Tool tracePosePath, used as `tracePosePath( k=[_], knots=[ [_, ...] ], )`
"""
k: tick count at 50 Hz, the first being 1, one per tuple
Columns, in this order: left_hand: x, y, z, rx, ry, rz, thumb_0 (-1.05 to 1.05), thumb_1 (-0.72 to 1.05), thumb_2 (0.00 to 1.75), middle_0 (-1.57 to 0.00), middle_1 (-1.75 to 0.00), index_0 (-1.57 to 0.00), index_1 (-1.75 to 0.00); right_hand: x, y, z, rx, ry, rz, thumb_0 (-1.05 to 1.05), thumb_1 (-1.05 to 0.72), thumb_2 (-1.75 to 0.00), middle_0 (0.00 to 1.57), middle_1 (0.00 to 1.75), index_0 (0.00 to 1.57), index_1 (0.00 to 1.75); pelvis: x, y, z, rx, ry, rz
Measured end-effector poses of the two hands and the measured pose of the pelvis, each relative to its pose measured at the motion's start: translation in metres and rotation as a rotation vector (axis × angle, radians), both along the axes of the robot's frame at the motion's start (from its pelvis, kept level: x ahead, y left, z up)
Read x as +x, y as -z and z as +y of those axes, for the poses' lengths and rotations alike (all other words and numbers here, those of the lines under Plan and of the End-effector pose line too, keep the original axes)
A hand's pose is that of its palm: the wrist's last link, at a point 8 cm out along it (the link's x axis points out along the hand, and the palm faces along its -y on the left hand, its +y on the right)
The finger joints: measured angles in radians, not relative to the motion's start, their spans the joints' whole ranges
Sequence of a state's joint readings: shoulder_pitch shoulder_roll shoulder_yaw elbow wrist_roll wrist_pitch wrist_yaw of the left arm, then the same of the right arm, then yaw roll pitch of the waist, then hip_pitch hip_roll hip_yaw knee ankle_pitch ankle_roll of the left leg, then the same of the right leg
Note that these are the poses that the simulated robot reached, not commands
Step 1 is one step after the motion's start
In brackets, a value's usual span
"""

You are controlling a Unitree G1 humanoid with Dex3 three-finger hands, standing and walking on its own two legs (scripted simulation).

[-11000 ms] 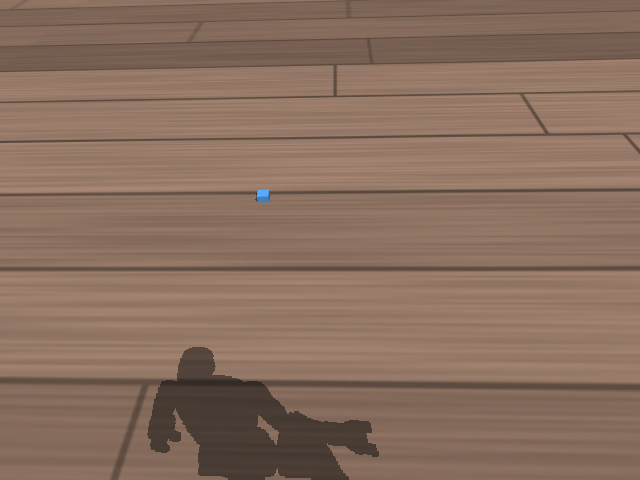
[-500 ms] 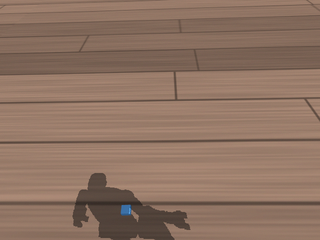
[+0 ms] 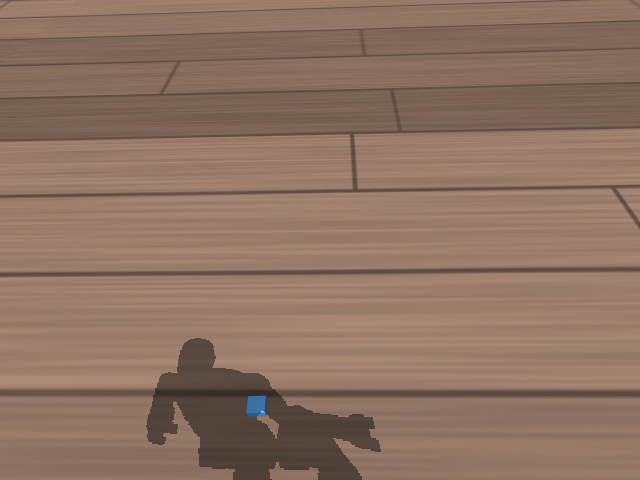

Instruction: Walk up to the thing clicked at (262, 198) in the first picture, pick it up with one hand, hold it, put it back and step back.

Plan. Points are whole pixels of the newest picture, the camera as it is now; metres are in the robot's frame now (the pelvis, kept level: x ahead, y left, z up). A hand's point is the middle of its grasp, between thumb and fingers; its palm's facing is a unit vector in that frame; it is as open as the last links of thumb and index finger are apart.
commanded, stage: walk up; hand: left
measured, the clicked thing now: (257, 406) +0.43 +0.27 -0.76
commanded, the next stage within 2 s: stand in 0.76 s
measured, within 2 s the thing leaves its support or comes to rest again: neither
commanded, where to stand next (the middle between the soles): +0.04 +0.02 m, yaw +0 degrees
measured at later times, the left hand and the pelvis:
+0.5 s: hand out of the picture +0.08 +0.26 -0.15, palm faces +0.00 -0.93 -0.37, open 7.4 cm; pelvis +0.00 +0.00 +0.00, yaw +0 degrees
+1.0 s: hand out of the picture +0.09 +0.25 -0.15, palm faces -0.03 -0.94 -0.34, open 7.4 cm; pelvis +0.02 +0.00 +0.00, yaw +0 degrees
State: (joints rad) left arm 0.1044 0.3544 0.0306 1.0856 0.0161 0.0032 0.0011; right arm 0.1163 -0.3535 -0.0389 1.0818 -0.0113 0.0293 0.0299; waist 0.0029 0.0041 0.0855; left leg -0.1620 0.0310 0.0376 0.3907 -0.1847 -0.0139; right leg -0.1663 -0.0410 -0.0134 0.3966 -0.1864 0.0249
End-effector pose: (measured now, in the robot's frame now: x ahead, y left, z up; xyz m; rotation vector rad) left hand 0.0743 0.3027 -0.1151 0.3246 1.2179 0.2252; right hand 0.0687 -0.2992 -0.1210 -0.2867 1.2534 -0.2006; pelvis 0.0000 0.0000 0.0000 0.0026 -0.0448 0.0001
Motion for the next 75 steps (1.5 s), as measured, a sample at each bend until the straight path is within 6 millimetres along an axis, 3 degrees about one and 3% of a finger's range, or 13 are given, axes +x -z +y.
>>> tracePosePath(
  k=[12, 25, 38, 55, 75],
  knots=[
    [-0.008, 0.003, 0.001, -0.006, -0.007, 0.017, 0.00, 0.90, 0.90, -0.21, -0.30, -0.20, -0.30, 0.001, -0.001, 0.002, -0.004, -0.003, -0.005, 0.00, -0.90, -0.89, 0.20, 0.30, 0.20, 0.30, 0.000, 0.001, 0.002, -0.002, 0.001, 0.001],
    [0.003, -0.001, 0.003, 0.003, 0.005, -0.012, 0.00, 0.90, 0.90, -0.21, -0.30, -0.20, -0.30, 0.014, -0.003, 0.000, -0.005, -0.013, -0.043, 0.00, -0.90, -0.89, 0.20, 0.30, 0.20, 0.30, 0.002, 0.001, 0.001, -0.002, 0.002, 0.001],
    [0.010, -0.001, 0.001, 0.002, 0.017, -0.022, 0.00, 0.90, 0.90, -0.21, -0.30, -0.20, -0.30, 0.011, -0.003, -0.001, -0.004, -0.011, -0.030, 0.00, -0.90, -0.89, 0.20, 0.30, 0.20, 0.30, 0.002, 0.001, 0.001, -0.001, 0.002, 0.003],
    [0.009, 0.001, -0.011, -0.024, 0.015, 0.027, 0.00, 0.90, 0.90, -0.21, -0.30, -0.20, -0.30, 0.013, -0.002, -0.002, -0.007, -0.010, -0.006, 0.00, -0.90, -0.89, 0.20, 0.30, 0.20, 0.30, 0.022, -0.004, -0.005, 0.001, 0.003, 0.011],
    [0.032, -0.003, -0.016, -0.011, 0.018, -0.007, 0.00, 0.90, 0.90, -0.21, -0.30, -0.20, -0.30, 0.034, -0.005, -0.011, -0.020, -0.022, -0.029, 0.00, -0.90, -0.89, 0.20, 0.30, 0.20, 0.30, 0.033, -0.004, -0.012, -0.002, 0.000, 0.013]
  ],
)
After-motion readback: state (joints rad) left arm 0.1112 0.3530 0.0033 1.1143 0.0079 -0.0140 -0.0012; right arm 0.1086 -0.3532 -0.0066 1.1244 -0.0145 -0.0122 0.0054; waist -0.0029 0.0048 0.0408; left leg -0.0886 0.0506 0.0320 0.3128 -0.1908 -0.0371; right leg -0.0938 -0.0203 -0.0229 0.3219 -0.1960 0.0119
